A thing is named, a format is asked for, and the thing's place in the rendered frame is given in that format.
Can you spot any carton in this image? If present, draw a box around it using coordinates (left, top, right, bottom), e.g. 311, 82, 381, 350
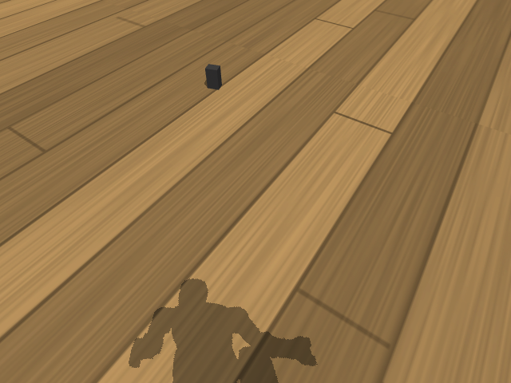
205, 64, 222, 90

